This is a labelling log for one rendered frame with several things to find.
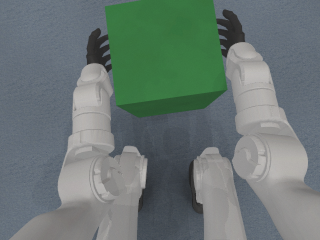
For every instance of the robot left upper arm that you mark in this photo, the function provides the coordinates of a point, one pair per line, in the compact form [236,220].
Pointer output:
[87,189]

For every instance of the robot right hand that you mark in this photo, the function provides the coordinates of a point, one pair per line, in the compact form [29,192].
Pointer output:
[233,34]

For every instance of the robot left foot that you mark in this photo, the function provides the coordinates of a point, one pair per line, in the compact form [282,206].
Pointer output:
[140,204]

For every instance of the right robot forearm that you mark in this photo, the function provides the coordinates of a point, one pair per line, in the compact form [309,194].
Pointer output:
[254,93]

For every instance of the carton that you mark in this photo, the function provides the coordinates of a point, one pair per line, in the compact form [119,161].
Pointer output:
[165,55]

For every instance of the left robot forearm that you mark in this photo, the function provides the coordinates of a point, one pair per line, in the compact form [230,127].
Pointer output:
[91,116]

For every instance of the left robot thigh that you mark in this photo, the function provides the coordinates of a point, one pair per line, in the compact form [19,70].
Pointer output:
[121,221]

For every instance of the robot left hand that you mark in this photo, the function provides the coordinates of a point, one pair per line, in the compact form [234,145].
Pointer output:
[95,53]

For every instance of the robot right upper arm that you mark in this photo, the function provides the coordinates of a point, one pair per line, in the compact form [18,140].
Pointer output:
[274,166]

